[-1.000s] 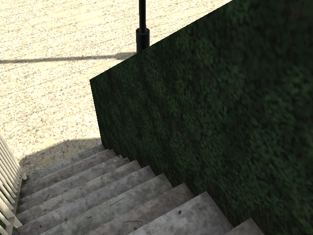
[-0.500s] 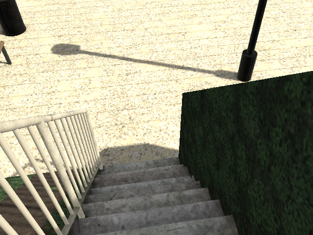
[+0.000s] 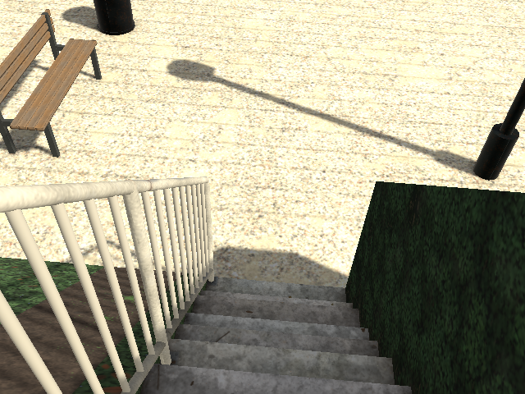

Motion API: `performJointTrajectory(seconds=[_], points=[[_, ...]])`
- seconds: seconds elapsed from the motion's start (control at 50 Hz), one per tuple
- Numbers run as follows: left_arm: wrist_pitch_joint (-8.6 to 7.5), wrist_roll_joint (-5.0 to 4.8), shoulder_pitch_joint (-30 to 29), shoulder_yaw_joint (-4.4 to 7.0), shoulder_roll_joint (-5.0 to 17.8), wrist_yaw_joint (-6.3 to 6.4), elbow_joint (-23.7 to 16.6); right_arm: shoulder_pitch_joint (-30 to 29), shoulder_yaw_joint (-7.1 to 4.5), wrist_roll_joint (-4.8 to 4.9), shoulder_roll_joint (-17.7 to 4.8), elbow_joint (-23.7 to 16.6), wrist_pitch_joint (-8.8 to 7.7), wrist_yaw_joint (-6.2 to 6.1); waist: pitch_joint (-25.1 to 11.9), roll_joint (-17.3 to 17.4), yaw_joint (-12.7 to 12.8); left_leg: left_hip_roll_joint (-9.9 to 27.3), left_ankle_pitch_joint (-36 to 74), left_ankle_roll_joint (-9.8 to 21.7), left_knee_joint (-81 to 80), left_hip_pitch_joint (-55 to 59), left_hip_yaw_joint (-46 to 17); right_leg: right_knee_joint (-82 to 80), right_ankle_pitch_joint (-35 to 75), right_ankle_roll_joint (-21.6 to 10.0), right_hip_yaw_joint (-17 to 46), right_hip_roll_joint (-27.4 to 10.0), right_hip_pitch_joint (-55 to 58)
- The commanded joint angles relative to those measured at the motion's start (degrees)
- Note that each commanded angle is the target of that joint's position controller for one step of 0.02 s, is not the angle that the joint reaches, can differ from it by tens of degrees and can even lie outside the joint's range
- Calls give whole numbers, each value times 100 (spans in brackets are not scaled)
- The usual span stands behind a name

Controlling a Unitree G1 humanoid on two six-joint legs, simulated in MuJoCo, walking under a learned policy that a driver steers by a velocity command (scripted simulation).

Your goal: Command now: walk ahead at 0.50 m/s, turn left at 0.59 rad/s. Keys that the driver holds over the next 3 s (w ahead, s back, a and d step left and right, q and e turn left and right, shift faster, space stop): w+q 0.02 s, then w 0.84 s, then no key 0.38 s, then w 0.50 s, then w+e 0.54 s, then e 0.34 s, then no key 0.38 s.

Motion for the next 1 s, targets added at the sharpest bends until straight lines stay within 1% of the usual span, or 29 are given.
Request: performJointTrajectory(seconds=[0.02,0.08,0.14,0.2,0.24,0.26,0.28,0.3,0.32,0.34,0.36,0.4,0.48,0.52,0.6,0.64,0.72,0.78,0.8,0.82,0.84,0.86,0.88,0.9,0.92,0.94,0.96,0.98,1.0], points=[[-64,17,-711,-37,-1,-174,-691,-731,-42,71,-424,-492,-92,15,258,432,271,801,1906,897,-1097,-769,-1927,-1018,1699,-7,-150,128,508],[-11,-222,-318,-113,-105,-258,-748,-695,-49,-91,-466,-406,-20,103,458,836,5,561,1438,672,-829,-1395,-1437,-2184,1717,-87,-406,99,1971],[-184,-348,333,-22,35,-91,-507,-425,-23,-234,-447,-136,188,-185,710,684,-134,535,1414,684,247,-578,-1485,-3695,1748,-160,-62,-316,2102],[-207,-331,1877,124,259,36,123,-595,-4,-186,-482,-56,298,-178,285,51,328,356,1967,718,2726,-863,-792,-4845,1858,-354,-219,-741,3815],[-240,-181,3052,-87,233,-47,256,-356,53,47,130,-94,193,96,-536,-1058,626,-432,-2061,287,7165,-3550,174,-1407,4857,-580,419,-1684,6178],[-269,-220,2902,14,643,-116,265,-13,60,177,-24,-311,93,66,-728,-1330,240,-86,-1529,217,7546,-4404,287,-1093,4887,-996,1009,-2141,6240],[-373,-337,2944,109,780,-142,244,-592,7,-13,-420,-345,47,-38,-527,-926,515,279,-347,231,6984,-4899,278,-2153,1699,-1576,1468,-2254,5696],[-434,-404,2636,171,1014,-76,261,-1181,2,-169,-568,-409,93,-87,-164,-1170,620,394,155,13,6672,-5048,305,-3180,-1264,-2113,2476,-2589,4833],[-413,-377,2444,50,768,-61,341,-1851,-44,-295,-801,-458,193,-72,505,-571,638,528,442,-137,6362,-5053,215,-3828,-2833,-2162,2806,-2524,3716],[-425,-293,2421,-54,633,-84,471,-2210,-56,-294,-761,-458,293,-45,1128,-599,577,591,464,-203,5945,-4948,142,-3805,-2581,-2159,2828,-2320,2759],[-495,-213,2259,-238,302,-46,532,-2173,-21,-266,-440,-398,292,18,1488,-49,277,630,1816,-317,4656,-5002,-419,-3244,-2638,-1670,2108,-1760,2082],[-563,-238,2118,-381,140,58,549,-1948,107,-151,35,-228,385,201,1279,-160,-25,424,2957,-587,3295,-4129,-83,-3347,-2676,-1256,1457,-1292,877],[-529,-303,2172,-273,527,20,590,-1661,-24,-273,-58,211,469,219,540,-814,-7,900,4757,-625,1793,-2921,548,-3274,-2296,-1285,1505,-1143,1304],[-475,-306,2625,-277,385,25,768,-2243,-197,-203,-363,136,408,241,824,-518,264,1106,5301,-516,708,-3543,174,-2859,-2852,-1386,1441,-970,2149],[-458,-140,3523,-191,392,155,1052,-3131,-219,-196,-197,-47,204,292,1069,-638,934,1063,5173,-417,-174,-4563,-162,-2304,-2852,-1611,1972,-1136,3456],[-462,-205,3050,-304,3,254,916,-3205,-127,-288,-7,-70,71,427,915,-206,800,1081,6655,-346,-1356,-2898,324,-1782,-2745,-1379,1117,-795,2263],[-540,-66,2652,-291,20,149,972,-3013,-52,-155,250,15,26,533,867,-415,935,958,7011,-383,-1802,-600,1138,-1077,-2624,-1160,439,-576,1085],[-472,29,2678,-206,162,206,1189,-2617,-137,-12,-87,157,-93,371,1123,-147,1082,1326,6378,-279,-3681,-686,698,221,-1028,-1264,696,-551,2496],[-381,37,2188,-101,540,201,1170,-1324,-243,-137,-193,533,-45,309,448,-198,380,1176,6259,-110,-2860,727,1115,1453,-4,-1475,753,-836,1984],[-381,-42,2429,-48,508,162,1192,-688,-250,-163,-320,803,-110,253,410,42,204,1319,5731,6,-4087,1138,783,2300,808,-1330,608,-527,2227],[-385,-128,2343,5,575,177,1294,130,-394,-223,-616,1119,-109,242,388,256,-261,1494,6149,125,-4412,2376,650,4162,-250,-1164,388,-106,1217],[-427,-323,3273,-10,-52,96,1323,706,-320,-249,-824,1199,-122,382,-241,1470,162,2709,9470,410,-1338,4604,-41,6274,-5808,-839,104,677,-1262],[-391,-332,3117,-159,51,201,877,618,-563,196,-1533,1324,-58,411,-882,2158,163,3305,6072,1321,-2248,4429,-2033,5873,-5086,-712,-207,415,-2261],[-211,-67,2217,-20,506,189,932,54,-335,213,-880,1179,-10,390,386,728,256,2764,3651,962,-3194,2698,-1515,4282,-4072,-605,-111,-42,-2110],[-87,-48,1871,-15,451,193,1078,-677,-216,-10,-527,992,-48,384,869,354,261,2416,4072,698,-3228,1421,-879,4215,-3764,-648,-236,-30,-1295],[-59,11,1881,-1,446,199,1203,-196,-41,52,-236,1077,-191,375,1016,106,133,2226,6280,600,-2837,910,-617,4283,-4127,-646,-307,55,-889],[-61,76,2068,-49,232,153,1051,-227,-51,22,-502,1198,-311,233,862,232,535,2314,5056,726,-2575,767,-687,3041,-2864,-528,255,-102,-1254],[-44,81,1892,-82,238,165,1115,-140,41,45,-328,1355,-405,243,850,439,416,2112,5833,720,-2404,259,-551,2981,-2795,-491,26,-54,-931],[-33,96,1876,-149,-89,145,1043,-416,230,44,108,1419,-496,233,664,62,776,1865,6021,578,-2361,-836,100,1367,-1057,-230,26,78,107]])
Next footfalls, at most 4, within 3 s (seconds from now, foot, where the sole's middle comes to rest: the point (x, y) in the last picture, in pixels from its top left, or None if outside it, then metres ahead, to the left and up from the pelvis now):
0.22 right None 0.18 -0.15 -0.93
0.84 left None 0.44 0.11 -1.12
1.32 right None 0.63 -0.08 -1.36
1.92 left None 0.88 0.11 -1.55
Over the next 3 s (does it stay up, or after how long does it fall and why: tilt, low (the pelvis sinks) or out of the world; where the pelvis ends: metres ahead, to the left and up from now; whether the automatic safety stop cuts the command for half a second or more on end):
stays up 1.17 -0.05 -1.16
